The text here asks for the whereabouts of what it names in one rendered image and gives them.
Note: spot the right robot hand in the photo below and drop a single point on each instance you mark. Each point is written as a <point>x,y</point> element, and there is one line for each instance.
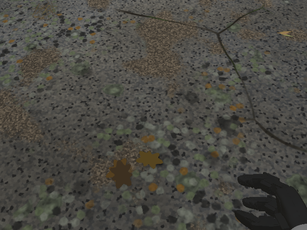
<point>285,211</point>

